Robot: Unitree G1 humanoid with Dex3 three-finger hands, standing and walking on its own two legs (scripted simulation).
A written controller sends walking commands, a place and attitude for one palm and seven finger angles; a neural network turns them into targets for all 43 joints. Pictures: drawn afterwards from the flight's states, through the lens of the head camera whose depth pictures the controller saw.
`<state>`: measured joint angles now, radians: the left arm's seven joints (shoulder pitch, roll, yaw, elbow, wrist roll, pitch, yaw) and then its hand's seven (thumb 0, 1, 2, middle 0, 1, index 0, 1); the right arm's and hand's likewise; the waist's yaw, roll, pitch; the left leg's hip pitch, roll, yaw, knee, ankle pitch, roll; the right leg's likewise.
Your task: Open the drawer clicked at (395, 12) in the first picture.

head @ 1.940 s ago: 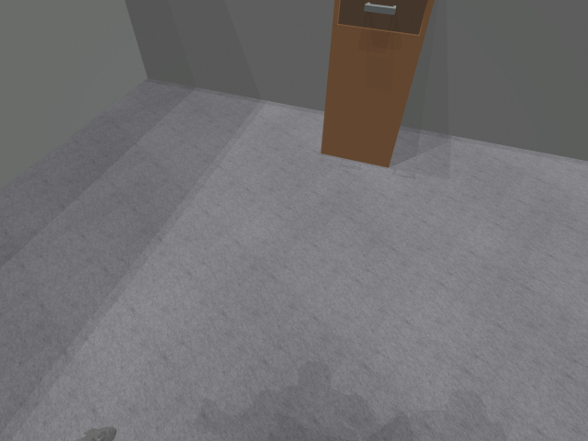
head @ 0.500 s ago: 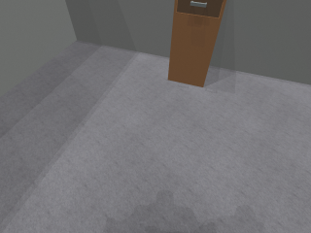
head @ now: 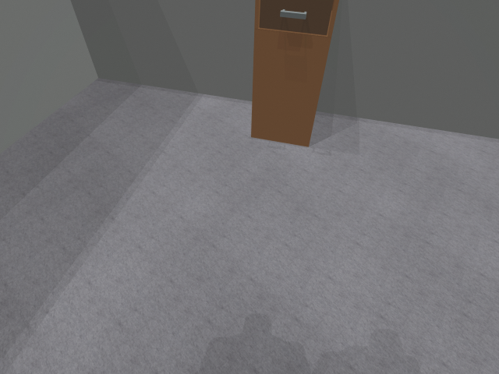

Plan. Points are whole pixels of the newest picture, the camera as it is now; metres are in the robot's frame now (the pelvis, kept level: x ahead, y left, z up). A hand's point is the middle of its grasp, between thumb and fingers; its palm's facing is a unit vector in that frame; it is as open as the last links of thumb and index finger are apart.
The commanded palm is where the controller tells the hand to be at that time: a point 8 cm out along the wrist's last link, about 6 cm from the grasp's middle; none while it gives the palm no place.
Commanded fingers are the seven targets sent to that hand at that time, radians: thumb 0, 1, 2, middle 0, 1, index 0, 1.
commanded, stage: walk to a spot facing it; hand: left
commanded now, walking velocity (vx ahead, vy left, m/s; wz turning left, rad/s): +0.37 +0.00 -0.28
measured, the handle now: (293, 13) +1.62 -0.11 +0.02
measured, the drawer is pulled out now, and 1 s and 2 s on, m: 0.00 0.00 0.00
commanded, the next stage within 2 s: turn to face it in 1.66 s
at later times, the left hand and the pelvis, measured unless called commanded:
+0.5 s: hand out of the picture +0.16 +0.25 -0.18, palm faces -0.07 -0.98 -0.17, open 7.4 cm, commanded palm none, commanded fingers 0.00 0.90 0.90 -0.20 -0.30 -0.20 -0.30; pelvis +0.17 +0.06 +0.00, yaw -10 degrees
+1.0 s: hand (224, 219) +0.52 +0.10 -0.16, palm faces -0.33 -0.93 -0.16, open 7.4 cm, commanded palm none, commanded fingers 0.00 0.90 0.90 -0.20 -0.30 -0.20 -0.30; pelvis +0.36 -0.02 +0.00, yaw -18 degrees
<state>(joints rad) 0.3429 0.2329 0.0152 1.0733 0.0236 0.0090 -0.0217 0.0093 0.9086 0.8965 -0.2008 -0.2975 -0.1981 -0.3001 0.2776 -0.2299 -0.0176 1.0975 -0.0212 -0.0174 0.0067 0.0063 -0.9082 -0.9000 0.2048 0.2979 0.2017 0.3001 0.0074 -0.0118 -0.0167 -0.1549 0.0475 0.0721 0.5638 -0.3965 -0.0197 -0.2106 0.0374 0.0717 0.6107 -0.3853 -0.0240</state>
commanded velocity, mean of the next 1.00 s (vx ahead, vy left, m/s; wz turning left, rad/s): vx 0.37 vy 0.00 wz -0.22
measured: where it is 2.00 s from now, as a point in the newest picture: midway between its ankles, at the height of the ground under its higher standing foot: (290, 256)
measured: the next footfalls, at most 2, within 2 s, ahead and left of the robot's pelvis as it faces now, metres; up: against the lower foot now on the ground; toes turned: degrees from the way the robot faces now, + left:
left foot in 0.34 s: +0.26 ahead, +0.15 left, +0.00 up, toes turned +2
right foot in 0.90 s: +0.40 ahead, -0.13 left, +0.00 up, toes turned -26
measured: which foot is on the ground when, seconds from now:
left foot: down 0.00-0.04, up 0.06-0.32, down 0.34-0.92, up 0.94-1.00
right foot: down 0.00-0.34, up 0.36-0.88, down 0.90-1.00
